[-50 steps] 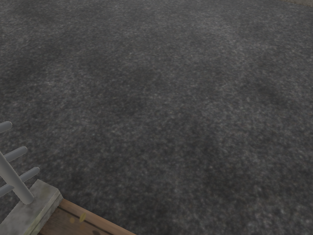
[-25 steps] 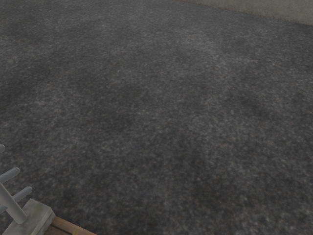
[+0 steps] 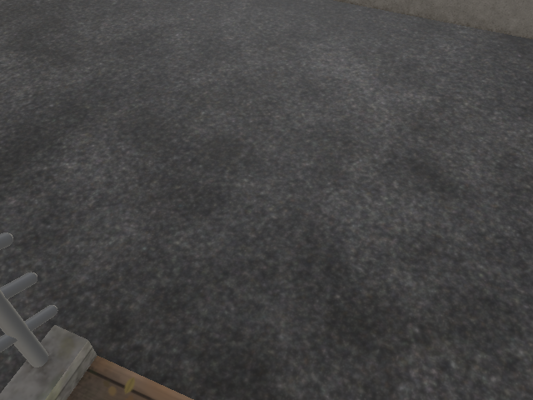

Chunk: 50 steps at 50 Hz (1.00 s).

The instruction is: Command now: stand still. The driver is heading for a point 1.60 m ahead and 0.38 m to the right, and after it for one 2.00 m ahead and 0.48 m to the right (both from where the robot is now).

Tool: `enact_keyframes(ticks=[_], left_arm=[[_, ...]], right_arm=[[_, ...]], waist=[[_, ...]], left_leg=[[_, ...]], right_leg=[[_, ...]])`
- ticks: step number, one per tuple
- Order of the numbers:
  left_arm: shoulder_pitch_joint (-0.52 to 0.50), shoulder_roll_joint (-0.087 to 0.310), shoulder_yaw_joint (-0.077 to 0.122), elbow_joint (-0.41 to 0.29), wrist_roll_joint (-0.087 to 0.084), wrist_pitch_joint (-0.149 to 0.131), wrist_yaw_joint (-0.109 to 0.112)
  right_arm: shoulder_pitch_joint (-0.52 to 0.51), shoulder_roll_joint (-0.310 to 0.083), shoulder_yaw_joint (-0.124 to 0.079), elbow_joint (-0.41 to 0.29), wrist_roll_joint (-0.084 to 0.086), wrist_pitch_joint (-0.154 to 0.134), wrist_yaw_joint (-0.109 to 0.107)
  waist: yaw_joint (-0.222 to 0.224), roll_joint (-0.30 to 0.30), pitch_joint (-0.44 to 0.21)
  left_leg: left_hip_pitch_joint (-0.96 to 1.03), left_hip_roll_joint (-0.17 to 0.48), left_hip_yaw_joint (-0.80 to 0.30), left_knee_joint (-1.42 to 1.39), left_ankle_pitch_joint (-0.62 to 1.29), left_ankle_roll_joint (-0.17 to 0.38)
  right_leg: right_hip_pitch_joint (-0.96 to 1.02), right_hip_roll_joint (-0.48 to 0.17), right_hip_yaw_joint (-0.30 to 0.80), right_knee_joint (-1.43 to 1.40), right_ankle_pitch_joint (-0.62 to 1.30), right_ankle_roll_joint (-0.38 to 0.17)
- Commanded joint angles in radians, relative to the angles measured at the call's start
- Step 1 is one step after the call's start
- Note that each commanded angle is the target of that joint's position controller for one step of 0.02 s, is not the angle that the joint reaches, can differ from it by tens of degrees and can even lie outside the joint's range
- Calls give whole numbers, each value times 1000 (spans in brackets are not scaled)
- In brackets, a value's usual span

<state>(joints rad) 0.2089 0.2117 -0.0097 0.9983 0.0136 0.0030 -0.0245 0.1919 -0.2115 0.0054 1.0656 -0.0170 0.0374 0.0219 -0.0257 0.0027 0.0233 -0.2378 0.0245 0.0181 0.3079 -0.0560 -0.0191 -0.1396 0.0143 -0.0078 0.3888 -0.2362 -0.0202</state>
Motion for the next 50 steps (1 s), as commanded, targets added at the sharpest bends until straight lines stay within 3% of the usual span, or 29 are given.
enact_keyframes(ticks=[1,20,50], left_arm=[[20,94,19,-12,0,-14,7],[48,76,22,54,-1,-23,20],[57,56,28,87,-6,-32,24]], right_arm=[[3,-93,-16,-7,0,-7,-8],[15,-56,-8,69,-5,-13,-19],[64,-27,-6,106,-8,-19,-26]], waist=[[2,7,-10],[2,0,-5],[3,3,3]], left_leg=[[55,69,-53,-51,-31,18],[71,67,-49,-36,8,15],[108,76,-50,-37,80,15]], right_leg=[[-85,-82,80,-109,-61,-9],[-104,-89,89,-133,-54,-10],[-66,-98,87,-148,26,-9]])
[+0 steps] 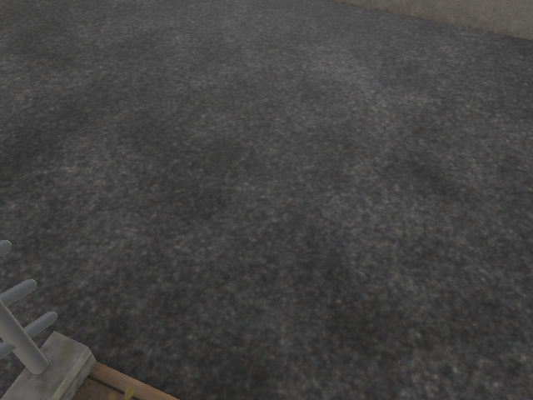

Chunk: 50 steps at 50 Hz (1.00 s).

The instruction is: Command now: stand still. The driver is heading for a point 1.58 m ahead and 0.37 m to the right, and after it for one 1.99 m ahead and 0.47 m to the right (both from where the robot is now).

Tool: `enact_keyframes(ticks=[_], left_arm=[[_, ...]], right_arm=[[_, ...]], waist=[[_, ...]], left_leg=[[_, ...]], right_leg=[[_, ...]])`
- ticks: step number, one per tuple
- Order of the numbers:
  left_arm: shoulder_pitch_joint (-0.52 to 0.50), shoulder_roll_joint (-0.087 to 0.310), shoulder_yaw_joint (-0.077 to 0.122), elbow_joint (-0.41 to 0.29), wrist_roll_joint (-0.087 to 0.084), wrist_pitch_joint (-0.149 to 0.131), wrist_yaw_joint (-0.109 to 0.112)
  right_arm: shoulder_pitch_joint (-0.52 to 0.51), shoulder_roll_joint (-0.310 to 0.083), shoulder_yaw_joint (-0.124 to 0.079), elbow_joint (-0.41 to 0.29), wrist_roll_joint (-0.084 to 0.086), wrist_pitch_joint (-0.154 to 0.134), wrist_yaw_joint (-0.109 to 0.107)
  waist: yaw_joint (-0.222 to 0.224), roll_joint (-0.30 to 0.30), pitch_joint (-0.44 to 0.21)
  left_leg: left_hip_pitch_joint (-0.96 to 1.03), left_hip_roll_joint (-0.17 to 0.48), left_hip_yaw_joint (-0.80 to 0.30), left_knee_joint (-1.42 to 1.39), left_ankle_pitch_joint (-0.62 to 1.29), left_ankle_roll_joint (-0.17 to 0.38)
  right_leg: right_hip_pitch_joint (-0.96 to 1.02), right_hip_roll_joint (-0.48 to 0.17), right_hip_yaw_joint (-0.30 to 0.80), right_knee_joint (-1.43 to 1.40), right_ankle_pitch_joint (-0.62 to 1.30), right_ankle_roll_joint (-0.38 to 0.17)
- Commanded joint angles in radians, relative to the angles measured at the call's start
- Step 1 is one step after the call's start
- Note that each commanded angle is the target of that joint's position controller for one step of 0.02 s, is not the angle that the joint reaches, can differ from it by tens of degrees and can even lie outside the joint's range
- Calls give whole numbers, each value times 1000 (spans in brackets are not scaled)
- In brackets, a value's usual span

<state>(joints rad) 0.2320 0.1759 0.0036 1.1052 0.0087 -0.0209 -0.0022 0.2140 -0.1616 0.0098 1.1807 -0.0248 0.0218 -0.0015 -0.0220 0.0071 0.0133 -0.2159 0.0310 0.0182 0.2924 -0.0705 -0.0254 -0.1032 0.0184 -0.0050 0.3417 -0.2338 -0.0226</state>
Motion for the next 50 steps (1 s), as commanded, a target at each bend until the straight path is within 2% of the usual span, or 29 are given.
enact_keyframes(ticks=[1,3,5,8,10,11,14,16,17,18,19,21,23,26,31,33,36,37,38,39,40,41,42,43,44,45,46,47,50], left_arm=[[33,91,15,-19,-1,-8,2],[67,170,46,-20,9,5,1],[100,244,91,-38,20,22,-3],[98,174,98,-50,35,14,11],[46,178,104,-90,18,4,13],[27,206,117,-89,27,-5,11],[-50,204,123,-136,30,-10,0],[-118,197,118,-168,19,-8,4],[-177,121,98,-207,20,-10,3],[-96,49,80,-251,31,-17,13],[-120,86,80,-255,36,-6,17],[-71,151,105,-213,15,6,-4],[-26,117,105,-183,41,8,-32],[-122,83,88,-217,28,23,-72],[-338,55,60,-265,16,22,-76],[-263,88,64,-250,33,30,-69],[218,179,113,-97,36,27,-33],[379,211,132,-46,18,26,-29],[334,279,130,-63,-5,22,-36],[321,280,116,-79,-19,13,-31],[292,285,120,-109,2,11,-20],[224,247,112,-123,28,5,5],[140,183,87,-149,24,-15,6],[47,158,69,-188,14,-43,20],[12,192,70,-204,9,-58,27],[22,233,82,-210,19,-65,31],[36,254,92,-188,30,-75,21],[114,179,80,-149,21,-92,20],[123,137,55,-166,3,-97,5]], right_arm=[[42,-76,-11,-9,0,-4,-2],[44,-110,-26,-27,-4,4,-2],[-8,-136,-46,-80,-26,18,13],[-38,-97,-58,-123,-11,-15,12],[-78,-92,-55,-167,-5,-37,12],[-25,-114,-65,-169,-23,-34,14],[70,-146,-82,-179,-20,-20,17],[349,-163,-102,-82,-34,-28,18],[498,-226,-115,-36,-53,-53,20],[425,-256,-101,-55,-37,-82,17],[322,-248,-105,-89,-27,-98,19],[143,-200,-87,-155,-43,-126,21],[73,-112,-57,-152,-29,-150,2],[134,-145,-60,-139,-8,-176,-8],[264,-144,-66,-102,-14,-149,-41],[272,-182,-77,-98,-4,-130,-54],[266,-207,-91,-92,-20,-91,-57],[98,-173,-100,-110,-19,-75,-53],[5,-74,-83,-205,-14,-88,-41],[6,-92,-68,-300,-7,-104,-27],[10,-143,-72,-328,-19,-129,-12],[4,-165,-84,-303,-30,-139,-21],[-6,-210,-100,-272,-41,-124,-18],[-86,-175,-94,-298,-38,-102,-12],[-144,-172,-93,-329,-53,-83,-9],[-131,-155,-86,-321,-69,-66,-6],[-34,-157,-88,-265,-50,-68,9],[-88,-180,-103,-282,-8,-98,12],[-180,-108,-79,-313,-15,-113,40]], waist=[[-1,-2,13],[13,-67,-9],[49,-214,89],[21,-71,127],[9,-62,97],[-17,-151,78],[-79,-130,77],[-217,15,25],[-286,327,39],[-142,396,67],[-100,189,107],[2,-23,129],[61,48,92],[43,66,114],[-76,50,215],[-48,33,201],[158,2,-26],[301,-109,-8],[204,-250,21],[165,-141,-140],[152,-42,-202],[102,-5,-119],[49,88,1],[0,107,105],[-12,87,138],[-10,44,107],[-21,-4,42],[12,33,51],[81,-22,36]], left_leg=[[86,70,-50,-22,95,21],[39,-21,29,69,-243,37],[-99,-82,129,372,-350,60],[-393,53,-15,555,-243,74],[-355,44,9,434,-305,75],[-256,74,-1,535,-238,81],[-47,48,61,490,-279,79],[314,-51,131,325,-302,73],[362,78,-99,166,-386,93],[276,239,-422,76,-317,133],[179,345,-503,24,-527,180],[25,285,-347,130,-532,145],[-84,211,-146,250,-426,70],[-285,170,9,257,-553,76],[-193,188,103,397,-394,94],[-125,206,133,531,-82,98],[-20,199,195,1238,530,119],[-252,63,214,1799,-67,107],[-737,-27,131,1959,-644,110],[-897,14,4,1796,-582,87],[-966,25,-96,1563,-515,58],[-989,67,-148,1440,-492,30],[-957,87,-143,1269,-421,-3],[-757,95,-143,984,-294,-61],[-572,87,-119,815,-255,-82],[-380,66,-73,765,-173,-85],[-234,45,-24,782,60,-61],[-332,73,-103,611,389,-34],[-213,15,-61,352,535,8]], right_leg=[[-101,-102,84,-101,25,-7],[-94,-78,108,-150,-370,-39],[-184,-189,248,-274,-699,-129],[34,-308,283,-223,-352,-181],[34,-274,206,-176,-263,-165],[-21,-297,203,-127,-206,-184],[-207,-267,152,10,-108,-163],[-408,-155,83,357,94,-145],[-561,16,-13,865,-92,-110],[-763,71,99,983,-254,-124],[-826,-27,177,989,-155,-131],[-743,-66,224,848,145,-101],[-602,-78,179,755,403,-89],[-387,-14,4,564,701,-73],[-338,4,-152,317,616,-85],[-243,36,-236,280,465,-96],[100,62,-194,150,251,-199],[263,-40,-8,20,303,-315],[456,-99,99,419,829,-285],[617,-187,310,393,924,-381],[616,-316,607,186,355,-476],[475,-380,730,117,49,-488],[298,-321,667,107,-69,-444],[-68,-245,624,72,-44,-441],[-256,-188,577,42,-6,-423],[-374,-149,506,38,166,-403],[-394,-122,426,104,269,-358],[-332,-55,417,216,83,-326],[-309,15,373,313,-97,-259]])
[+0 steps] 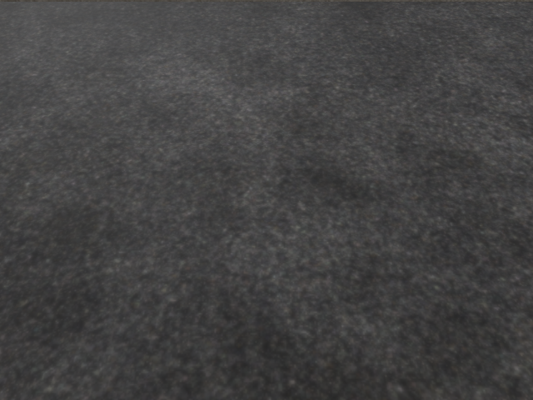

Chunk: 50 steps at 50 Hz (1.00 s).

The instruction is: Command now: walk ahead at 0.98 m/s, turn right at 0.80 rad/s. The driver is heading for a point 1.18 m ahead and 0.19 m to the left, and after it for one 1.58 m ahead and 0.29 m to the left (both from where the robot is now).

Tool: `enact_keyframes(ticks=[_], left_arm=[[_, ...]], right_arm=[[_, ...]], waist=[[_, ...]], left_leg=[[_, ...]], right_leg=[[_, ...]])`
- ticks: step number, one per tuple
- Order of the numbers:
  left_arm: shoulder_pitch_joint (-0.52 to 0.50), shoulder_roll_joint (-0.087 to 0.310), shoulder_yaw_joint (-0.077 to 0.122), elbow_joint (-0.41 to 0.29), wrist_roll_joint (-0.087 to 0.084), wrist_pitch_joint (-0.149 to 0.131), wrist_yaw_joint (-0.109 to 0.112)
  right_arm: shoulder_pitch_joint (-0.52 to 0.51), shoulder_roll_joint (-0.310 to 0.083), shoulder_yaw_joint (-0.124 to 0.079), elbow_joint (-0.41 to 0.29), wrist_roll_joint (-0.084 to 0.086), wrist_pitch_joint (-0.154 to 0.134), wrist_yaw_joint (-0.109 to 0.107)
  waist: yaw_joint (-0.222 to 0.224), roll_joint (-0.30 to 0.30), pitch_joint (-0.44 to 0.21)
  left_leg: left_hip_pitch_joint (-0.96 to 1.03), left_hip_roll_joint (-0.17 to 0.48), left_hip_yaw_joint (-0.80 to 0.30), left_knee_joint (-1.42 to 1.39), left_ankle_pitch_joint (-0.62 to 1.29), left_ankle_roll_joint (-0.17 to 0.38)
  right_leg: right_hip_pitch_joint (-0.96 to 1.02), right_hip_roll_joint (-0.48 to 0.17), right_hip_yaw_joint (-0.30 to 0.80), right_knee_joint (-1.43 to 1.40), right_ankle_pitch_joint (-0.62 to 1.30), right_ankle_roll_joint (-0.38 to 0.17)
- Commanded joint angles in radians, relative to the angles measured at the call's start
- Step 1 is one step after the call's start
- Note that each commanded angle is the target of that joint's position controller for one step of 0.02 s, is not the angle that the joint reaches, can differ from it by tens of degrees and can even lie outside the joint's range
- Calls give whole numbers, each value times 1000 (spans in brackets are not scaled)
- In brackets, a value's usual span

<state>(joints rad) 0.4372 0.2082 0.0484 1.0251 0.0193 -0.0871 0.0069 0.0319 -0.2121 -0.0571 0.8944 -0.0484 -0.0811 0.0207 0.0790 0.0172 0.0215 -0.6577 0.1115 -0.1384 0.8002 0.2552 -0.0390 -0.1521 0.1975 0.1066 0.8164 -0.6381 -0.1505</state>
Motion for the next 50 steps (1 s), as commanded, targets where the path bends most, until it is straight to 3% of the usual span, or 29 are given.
enact_keyframes(ticks=[1,2,4,6,7,8,9,10,11,12,13,14,16,17,20,23,24,25,27,28,29,30,31,32,34,36,39,44,50], left_arm=[[-65,128,14,-90,-7,-25,-8],[-31,128,16,-64,2,-16,2],[38,127,12,-50,29,-13,11],[11,162,16,-24,55,1,24],[-12,182,22,-35,36,5,21],[-53,146,25,-33,13,4,11],[-88,25,2,-76,4,-15,1],[48,-20,-12,-109,-24,-21,35],[5,37,-18,-149,-21,-19,28],[-173,100,-4,-153,18,-7,14],[-257,139,14,-175,26,-5,-11],[-314,107,15,-174,34,0,-28],[-339,35,-12,-223,44,29,-58],[-326,49,-15,-221,44,34,-51],[-406,29,-46,-257,37,18,-46],[-484,12,-63,-260,1,14,-45],[-558,51,-30,-304,-69,-9,-34],[-498,89,-24,-300,-66,-22,-43],[-227,147,19,-191,-50,-43,-49],[-58,189,26,-136,-15,-35,-41],[-44,156,-5,-126,28,-29,-47],[-83,136,0,-139,12,-19,-45],[-223,126,0,-175,-5,-15,-38],[-305,112,-5,-187,-12,-15,-31],[-386,88,-10,-208,-13,-10,-19],[-409,99,-3,-211,2,-4,-10],[-402,141,17,-208,8,12,21],[-410,178,29,-202,-10,44,60],[-392,213,46,-216,-54,77,48]], right_arm=[[-48,-43,-1,-59,14,-4,22],[-81,-48,0,-82,29,3,23],[-66,-93,-15,-89,60,-2,12],[156,-152,-46,-18,64,-17,-2],[334,-191,-68,53,61,-16,-7],[499,-240,-92,97,11,-11,-8],[641,-224,-76,143,-44,-19,7],[611,-160,-53,148,-36,-10,31],[531,-274,-96,116,0,-6,22],[441,-148,-64,84,5,-3,11],[337,-131,-47,50,-5,-22,3],[356,-88,-29,90,-23,-42,-6],[324,-70,-13,123,13,-67,-24],[312,-111,-17,116,26,-67,-33],[364,-81,-4,122,56,-67,-28],[483,-69,9,154,76,-53,-20],[484,-165,-12,155,100,-43,-55],[472,-181,-15,152,93,-31,-69],[396,-156,-11,136,64,-3,-70],[360,-115,1,101,49,-3,-55],[600,34,33,149,56,-9,-44],[615,-46,14,153,87,-20,-36],[503,-83,-2,100,107,-18,-42],[419,-96,-14,79,102,-7,-55],[407,-55,-26,65,83,28,-60],[421,-14,-29,33,79,59,-63],[330,-74,-52,-60,82,87,-58],[180,-80,-49,-161,70,83,-37],[110,-128,-54,-251,75,92,16]], waist=[[0,-95,56],[25,-163,81],[36,-147,105],[-77,-62,77],[-168,-11,-17],[-247,68,-46],[-264,187,-63],[-142,269,-131],[-148,430,-258],[-170,127,-73],[-148,92,20],[-125,24,85],[-25,59,135],[-13,129,136],[-26,78,92],[-108,56,43],[-88,85,20],[-43,77,-29],[88,103,-156],[132,-25,-281],[20,-237,-443],[28,-171,-455],[-11,-128,-307],[-44,-35,-184],[-107,2,-116],[-134,-66,-90],[-139,-88,-85],[-102,-102,-83],[-96,-125,-71]], left_leg=[[243,-75,90,-217,142,29],[267,-62,81,-261,112,33],[284,-41,63,-399,82,22],[394,-17,73,-527,139,33],[589,-23,80,-550,114,35],[811,-27,97,-427,-33,74],[1044,76,-4,-110,105,78],[1061,204,-175,-61,179,61],[1134,372,-585,-353,-772,265],[863,285,-578,-533,-1103,262],[654,247,-516,-549,-1035,246],[529,216,-477,-507,-896,221],[256,136,-300,-576,-766,193],[228,105,-232,-588,-605,204],[279,69,18,-565,228,175],[441,3,108,-575,522,131],[547,60,59,-474,710,131],[662,70,55,-400,724,105],[678,19,69,-96,538,68],[445,-82,92,278,-36,45],[163,-211,-24,580,-921,35],[115,-170,-106,603,-908,36],[43,-127,-49,550,-855,17],[26,-93,9,493,-797,7],[124,-54,45,447,-700,-7],[152,-39,72,424,-633,-21],[70,-4,75,321,-498,-34],[100,-3,143,73,-305,-9],[125,-33,198,-114,-481,64]], right_leg=[[-254,-166,264,-140,299,-120],[-243,-172,259,-126,296,-94],[-95,-182,281,-32,339,-76],[28,-168,272,257,559,-90],[-22,-165,241,461,658,-83],[-242,-113,155,808,530,-63],[-641,-3,150,1198,-142,-51],[-803,-89,62,1297,-39,-38],[-1005,-126,6,1221,91,-33],[-979,-199,-14,1088,191,-21],[-880,-214,25,882,281,-4],[-856,-235,95,831,340,4],[-668,-265,92,485,490,67],[-617,-244,55,397,546,85],[-420,-219,-123,34,632,81],[-246,-135,-245,-148,744,58],[-274,-126,-174,-193,671,49],[-256,-118,-154,-284,675,35],[47,-166,-93,-475,980,-24],[376,-345,53,-361,1374,-80],[655,-609,304,-211,1867,-231],[570,-646,309,-270,1772,-269],[427,-594,223,-331,1561,-238],[256,-531,144,-405,1371,-183],[14,-479,41,-509,1157,-123],[-109,-464,-36,-567,1070,-126],[-92,-488,-104,-602,939,-125],[-45,-461,-244,-577,841,-66],[137,-545,-258,-442,873,-18]])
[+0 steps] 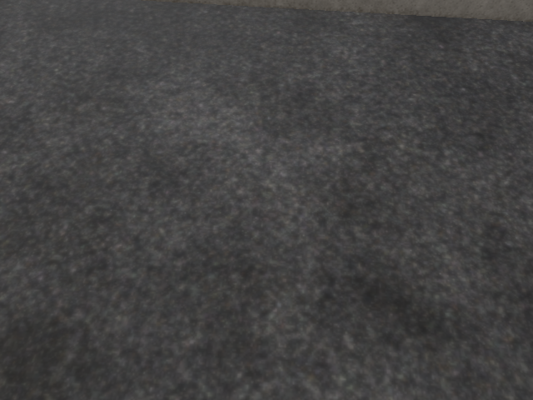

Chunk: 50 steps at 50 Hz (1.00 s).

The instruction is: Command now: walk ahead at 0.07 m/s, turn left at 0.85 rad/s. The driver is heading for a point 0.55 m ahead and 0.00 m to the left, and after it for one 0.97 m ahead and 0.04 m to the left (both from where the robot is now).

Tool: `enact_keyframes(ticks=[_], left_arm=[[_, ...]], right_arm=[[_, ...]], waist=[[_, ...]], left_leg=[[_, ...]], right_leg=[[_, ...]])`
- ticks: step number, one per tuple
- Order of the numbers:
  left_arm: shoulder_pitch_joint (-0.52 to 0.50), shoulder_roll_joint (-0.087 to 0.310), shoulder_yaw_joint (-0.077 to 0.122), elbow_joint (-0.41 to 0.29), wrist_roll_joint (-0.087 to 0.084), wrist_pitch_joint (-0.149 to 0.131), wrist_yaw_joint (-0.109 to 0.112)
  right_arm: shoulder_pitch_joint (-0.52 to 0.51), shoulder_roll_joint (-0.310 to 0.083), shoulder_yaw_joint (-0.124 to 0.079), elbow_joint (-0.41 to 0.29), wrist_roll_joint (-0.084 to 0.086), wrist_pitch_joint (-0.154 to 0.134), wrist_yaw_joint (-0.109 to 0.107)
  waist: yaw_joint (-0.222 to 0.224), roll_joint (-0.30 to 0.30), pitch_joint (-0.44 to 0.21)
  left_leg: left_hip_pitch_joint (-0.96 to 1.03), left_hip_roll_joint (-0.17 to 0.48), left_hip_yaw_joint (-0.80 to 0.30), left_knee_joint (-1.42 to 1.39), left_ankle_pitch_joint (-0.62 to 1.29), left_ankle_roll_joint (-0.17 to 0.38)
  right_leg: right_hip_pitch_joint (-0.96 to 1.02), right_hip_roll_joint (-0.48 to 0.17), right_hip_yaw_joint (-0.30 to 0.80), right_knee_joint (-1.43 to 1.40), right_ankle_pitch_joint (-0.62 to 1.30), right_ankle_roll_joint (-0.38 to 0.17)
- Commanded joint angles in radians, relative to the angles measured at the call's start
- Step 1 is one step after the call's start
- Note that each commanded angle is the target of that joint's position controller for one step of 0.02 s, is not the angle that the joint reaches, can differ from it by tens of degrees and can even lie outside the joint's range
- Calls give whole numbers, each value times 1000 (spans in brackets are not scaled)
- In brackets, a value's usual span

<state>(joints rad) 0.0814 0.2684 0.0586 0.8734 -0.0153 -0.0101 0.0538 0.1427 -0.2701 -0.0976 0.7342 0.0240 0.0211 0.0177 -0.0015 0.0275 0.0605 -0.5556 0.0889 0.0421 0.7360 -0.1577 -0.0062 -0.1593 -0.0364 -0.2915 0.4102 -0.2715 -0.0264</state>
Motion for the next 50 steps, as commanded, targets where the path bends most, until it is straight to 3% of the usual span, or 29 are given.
enact_keyframes(ticks=[1,2,3,4,5,6,7,8,9,10,15,19,24,25,26,27,28,29,32,36,40,41,42,43,44,45,46,48,50], left_arm=[[-39,156,39,-69,-27,4,3],[-30,152,43,-69,-28,6,2],[36,143,46,-61,-14,8,-7],[14,98,34,-121,32,-3,-18],[-26,96,23,-159,41,-20,-33],[-73,131,32,-159,14,-28,-46],[-99,120,31,-164,2,-32,-44],[-91,116,33,-150,12,-29,-33],[-68,131,39,-141,14,-20,-25],[-49,127,38,-132,10,-11,-25],[-14,70,16,-109,4,7,-21],[25,65,7,-86,4,18,-36],[26,137,26,-129,-1,4,-59],[37,160,32,-135,6,3,-61],[50,228,50,-142,8,2,-57],[67,262,66,-145,-2,2,-54],[141,256,67,-142,19,-3,-51],[176,240,66,-138,31,-16,-45],[77,203,70,-184,-17,-8,-21],[91,200,86,-214,-18,46,-2],[43,207,95,-257,-31,59,-11],[31,190,89,-267,-42,60,-11],[67,150,77,-267,-39,61,-10],[113,81,59,-271,-32,54,-18],[51,109,61,-333,-35,23,-26],[29,181,74,-329,-26,8,-33],[75,210,85,-284,-19,11,-33],[119,151,67,-251,1,2,-42],[89,96,44,-263,-5,-23,-53]], right_arm=[[15,-78,-17,-95,4,-13,24],[74,-89,-26,-81,2,-22,18],[172,-162,-53,-57,-8,-31,3],[205,-316,-89,-67,-26,-32,-17],[211,-312,-80,-104,-53,-41,-11],[176,-286,-74,-124,-46,-50,1],[122,-261,-70,-134,-21,-52,-4],[65,-217,-58,-144,5,-43,-15],[14,-179,-43,-160,13,-29,-30],[-1,-167,-36,-177,2,-21,-39],[25,-174,-29,-191,-25,-7,-63],[-3,-72,22,-167,-57,-11,-50],[1,-163,1,-134,-36,-9,-57],[13,-157,-1,-133,-30,-11,-64],[35,-133,0,-152,-47,-16,-71],[-26,-119,0,-177,-58,-21,-74],[-110,-110,1,-203,-48,-26,-75],[-134,-108,-3,-212,-34,-27,-73],[-106,-77,-3,-195,-28,-21,-66],[-118,-19,11,-194,-12,-42,-43],[-5,-74,-11,-147,1,-52,-26],[52,-87,-20,-125,2,-52,-26],[94,-130,-36,-113,6,-47,-33],[128,-200,-45,-125,-12,-38,-39],[100,-254,-54,-127,-70,-57,-23],[24,-209,-45,-153,-61,-79,-32],[-13,-156,-28,-160,-39,-90,-41],[44,-125,-10,-137,-20,-106,-43],[147,-128,-9,-100,-30,-128,-32]], waist=[[-29,-128,-113],[-55,-90,-129],[-76,33,-164],[-35,328,-197],[-48,293,-405],[-71,133,-412],[-47,64,-344],[-16,2,-268],[15,13,-243],[26,43,-237],[5,74,-265],[-8,108,-245],[-4,116,-123],[-8,67,-116],[-52,-91,-123],[-31,-231,-78],[42,-301,-76],[60,-256,-103],[4,-144,-146],[18,-181,-196],[-17,-233,-189],[-43,-207,-214],[-41,-109,-232],[-31,131,-233],[-11,236,-120],[15,160,-57],[25,128,-51],[11,75,-66],[-23,54,-32]], left_leg=[[55,-27,34,-109,-67,53],[148,-65,65,-209,26,82],[340,-64,-22,-293,363,138],[601,161,-401,-244,960,288],[761,278,-669,-288,876,460],[755,256,-600,-313,776,423],[681,200,-511,-320,651,363],[593,152,-457,-335,540,308],[507,131,-408,-350,475,277],[450,113,-384,-355,470,263],[391,96,-332,-337,451,246],[286,97,-279,-357,254,231],[314,109,-273,-302,127,187],[322,73,-243,-241,75,144],[280,-37,-141,-97,-21,79],[154,-171,-22,39,-156,9],[9,-222,-61,198,-394,-10],[-59,-201,-134,368,-485,-13],[-69,-153,-171,329,-344,-29],[75,-191,-127,27,-256,-48],[270,-197,-120,-276,-140,-40],[396,-176,-109,-400,-70,-23],[591,-41,-216,-438,-121,25],[699,199,-511,-500,-412,129],[556,361,-780,-618,-644,229],[514,328,-703,-619,-652,226],[515,247,-561,-606,-565,173],[504,167,-416,-592,-455,134],[486,146,-355,-602,-420,144]], right_leg=[[162,-310,123,23,547,-116],[140,-274,78,140,586,-67],[23,-191,42,352,501,2],[-360,-34,33,679,-134,95],[-542,83,274,918,-436,109],[-585,58,385,958,-387,81],[-595,40,406,909,-297,58],[-590,23,408,831,-226,58],[-540,9,401,766,-182,59],[-483,17,381,726,-154,63],[-358,25,351,514,-74,99],[-195,-24,327,396,-35,90],[-180,20,265,158,61,18],[-174,-9,324,98,216,-14],[-158,-110,494,65,442,-78],[-138,-212,689,-21,479,-194],[-56,-292,866,-102,492,-292],[11,-300,885,-103,490,-305],[56,-184,727,-36,476,-188],[49,-109,721,-18,417,-152],[-29,-79,803,-17,314,-131],[-111,-42,789,-11,74,-102],[-309,25,737,83,-275,-54],[-545,156,546,361,-379,-14],[-720,84,529,537,-257,-14],[-746,20,502,636,-158,-12],[-738,6,470,686,-75,9],[-713,-6,427,798,22,32],[-742,-8,423,813,85,27]])
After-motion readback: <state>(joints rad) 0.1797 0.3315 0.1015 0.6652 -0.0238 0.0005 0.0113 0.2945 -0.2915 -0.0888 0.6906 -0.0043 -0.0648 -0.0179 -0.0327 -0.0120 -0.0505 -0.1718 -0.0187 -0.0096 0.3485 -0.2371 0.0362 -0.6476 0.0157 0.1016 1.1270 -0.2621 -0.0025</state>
